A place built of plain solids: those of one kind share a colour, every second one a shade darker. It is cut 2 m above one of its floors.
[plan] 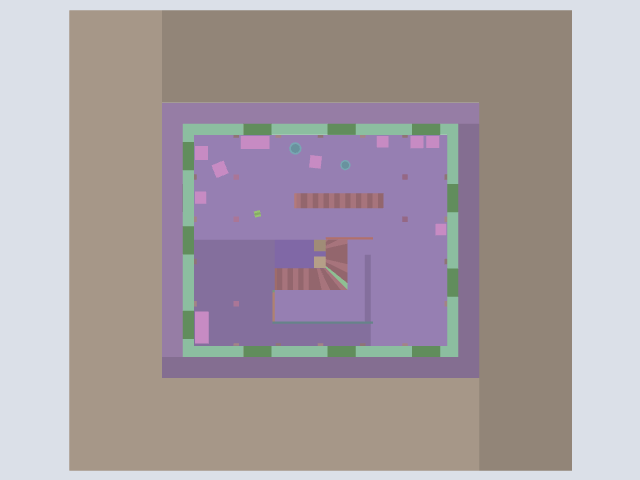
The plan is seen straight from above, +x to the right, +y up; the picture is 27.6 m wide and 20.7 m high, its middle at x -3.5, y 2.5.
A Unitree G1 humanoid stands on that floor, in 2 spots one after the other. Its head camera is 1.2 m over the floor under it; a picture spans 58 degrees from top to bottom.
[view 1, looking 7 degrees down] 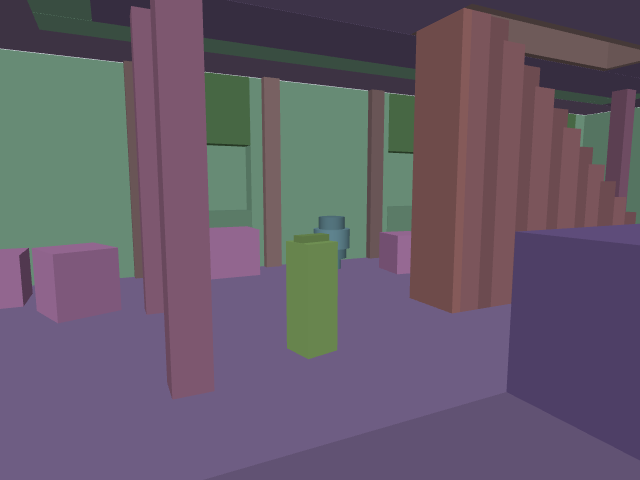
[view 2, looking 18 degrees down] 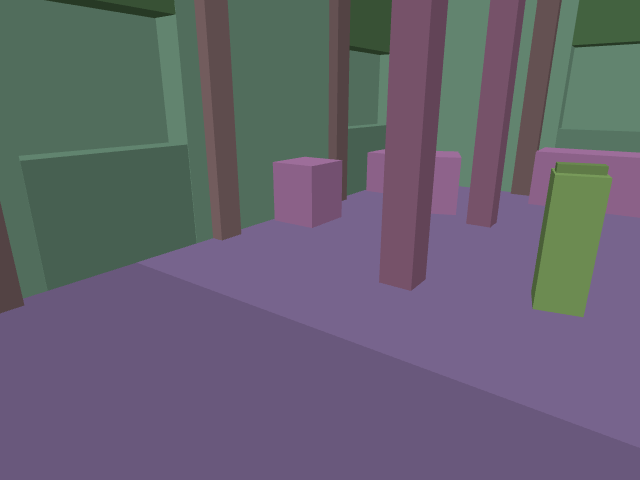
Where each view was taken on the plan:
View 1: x -7.50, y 0.82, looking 64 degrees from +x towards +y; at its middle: stand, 3.11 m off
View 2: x -5.95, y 0.82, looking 126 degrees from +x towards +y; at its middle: floor_storey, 3.88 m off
